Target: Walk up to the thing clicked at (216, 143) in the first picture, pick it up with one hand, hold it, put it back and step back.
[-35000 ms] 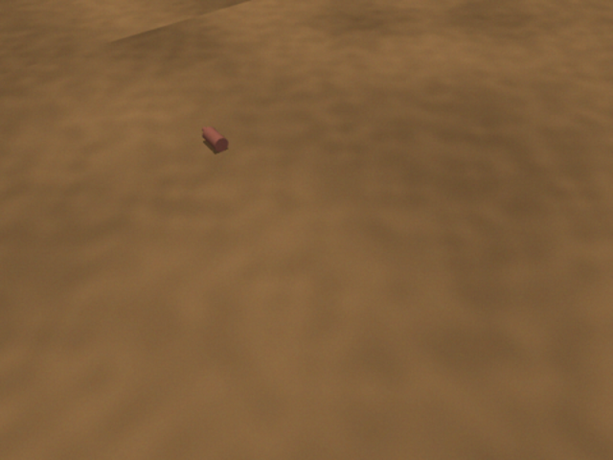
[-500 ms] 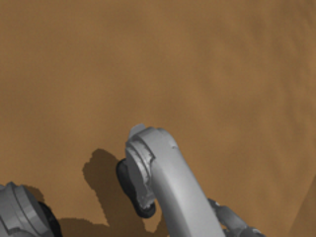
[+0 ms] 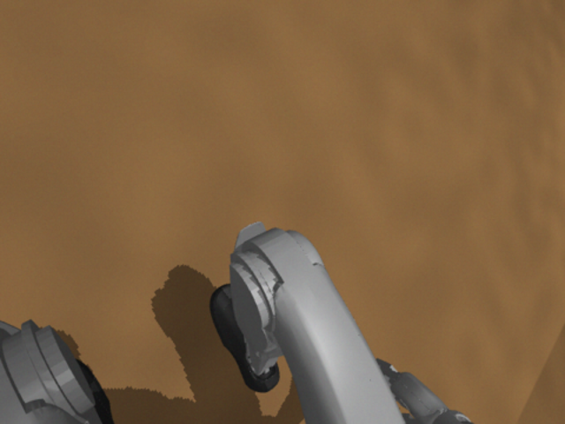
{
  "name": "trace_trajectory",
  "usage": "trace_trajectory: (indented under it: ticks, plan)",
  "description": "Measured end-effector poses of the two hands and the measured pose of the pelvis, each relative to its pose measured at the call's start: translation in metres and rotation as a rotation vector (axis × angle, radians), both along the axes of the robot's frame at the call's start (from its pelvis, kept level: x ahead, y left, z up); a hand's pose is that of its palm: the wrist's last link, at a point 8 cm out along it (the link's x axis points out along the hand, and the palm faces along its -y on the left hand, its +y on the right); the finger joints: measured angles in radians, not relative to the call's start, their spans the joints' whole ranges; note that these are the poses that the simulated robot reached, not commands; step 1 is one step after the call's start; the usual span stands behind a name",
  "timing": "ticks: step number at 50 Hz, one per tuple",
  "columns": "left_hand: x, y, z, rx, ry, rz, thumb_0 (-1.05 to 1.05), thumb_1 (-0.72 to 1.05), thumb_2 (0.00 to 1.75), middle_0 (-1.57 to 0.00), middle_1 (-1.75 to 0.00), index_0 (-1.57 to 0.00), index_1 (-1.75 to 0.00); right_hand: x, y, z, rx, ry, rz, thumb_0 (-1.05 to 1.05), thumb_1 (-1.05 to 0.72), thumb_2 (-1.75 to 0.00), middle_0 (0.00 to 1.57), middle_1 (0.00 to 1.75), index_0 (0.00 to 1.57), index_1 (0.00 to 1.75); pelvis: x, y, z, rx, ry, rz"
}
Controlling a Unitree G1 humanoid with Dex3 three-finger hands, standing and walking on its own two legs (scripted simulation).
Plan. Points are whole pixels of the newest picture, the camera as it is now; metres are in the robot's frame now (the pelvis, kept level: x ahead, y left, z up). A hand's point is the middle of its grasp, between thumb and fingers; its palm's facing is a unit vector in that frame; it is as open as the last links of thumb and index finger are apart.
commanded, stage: settle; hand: left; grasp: from above
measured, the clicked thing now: out of the picture +0.48 +0.41 -0.27
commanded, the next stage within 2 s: lift in 0.64 s
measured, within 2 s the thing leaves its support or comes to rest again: leaves its support in 0.12 s
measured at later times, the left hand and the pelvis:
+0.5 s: hand out of the picture +0.46 +0.40 -0.15, palm faces -0.45 -0.13 -0.88, open 10.1 cm; pelvis +0.00 +0.00 +0.02, yaw +3 degrees
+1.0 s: hand out of the picture +0.45 +0.39 -0.10, palm faces -0.45 -0.16 -0.88, open 10.1 cm; pelvis -0.01 -0.01 +0.04, yaw +6 degrees
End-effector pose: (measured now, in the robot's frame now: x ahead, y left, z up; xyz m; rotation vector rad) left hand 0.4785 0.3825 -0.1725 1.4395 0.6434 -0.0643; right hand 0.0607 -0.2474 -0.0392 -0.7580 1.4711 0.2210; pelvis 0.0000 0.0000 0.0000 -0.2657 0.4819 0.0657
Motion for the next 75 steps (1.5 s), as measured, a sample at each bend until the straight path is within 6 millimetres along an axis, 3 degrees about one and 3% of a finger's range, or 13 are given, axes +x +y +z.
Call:
trace_trajectory:
  ticks: [8,22,37,46,53,59,68,75]
  plan:
    - [-0.001,0.004,0.013,0.003,-0.018,-0.016,0.00,0.02,0.41,-0.64,-0.56,-0.66,-0.53,0.014,-0.005,0.003,-0.009,-0.019,0.010,0.00,-0.91,-0.90,0.21,0.30,0.20,0.30,0.000,-0.001,0.003,0.000,0.016,0.010]
    - [-0.008,0.019,0.074,0.041,0.018,-0.007,0.00,0.05,0.31,-0.70,-0.48,-0.73,-0.44,0.047,-0.005,-0.003,0.033,-0.131,-0.039,0.00,-0.90,-0.90,0.20,0.30,0.20,0.30,-0.001,0.001,0.014,0.013,0.062,0.039]
    - [-0.011,0.005,0.092,0.010,0.022,-0.052,0.00,0.04,0.28,-0.74,-0.44,-0.77,-0.41,0.028,-0.009,-0.006,0.012,-0.084,-0.124,0.00,-0.90,-0.90,0.21,0.30,0.20,0.30,-0.006,-0.003,0.021,0.037,0.084,0.060]
    - [-0.015,0.005,0.118,0.004,0.014,-0.018,0.00,0.05,0.27,-0.73,-0.45,-0.76,-0.42,0.019,-0.015,0.000,0.001,-0.085,-0.176,0.00,-0.91,-0.90,0.21,0.30,0.20,0.30,-0.008,-0.005,0.030,0.051,0.096,0.069]
    - [-0.033,0.004,0.144,-0.014,0.057,-0.020,0.00,0.06,0.27,-0.72,-0.46,-0.75,-0.42,0.020,-0.016,0.011,0.010,-0.096,-0.205,0.00,-0.91,-0.90,0.21,0.30,0.20,0.30,-0.009,-0.005,0.048,0.062,0.115,0.079]
    - [-0.056,0.005,0.174,-0.044,0.052,-0.038,0.00,0.07,0.26,-0.72,-0.46,-0.75,-0.42,0.033,-0.014,0.025,0.019,-0.133,-0.215,0.00,-0.91,-0.90,0.21,0.30,0.20,0.30,-0.010,-0.005,0.068,0.075,0.123,0.092]
    - [-0.090,0.007,0.235,-0.037,0.017,-0.045,0.00,0.06,0.30,-0.70,-0.47,-0.73,-0.44,0.067,-0.003,0.055,0.067,-0.243,-0.226,0.00,-0.90,-0.90,0.21,0.30,0.20,0.30,-0.011,-0.002,0.108,0.097,0.125,0.113]
    - [-0.119,0.001,0.292,-0.040,0.006,-0.026,0.00,0.05,0.33,-0.68,-0.51,-0.71,-0.47,0.087,0.011,0.090,0.125,-0.317,-0.238,0.00,-0.90,-0.90,0.21,0.30,0.20,0.30,-0.011,0.000,0.152,0.114,0.093,0.133]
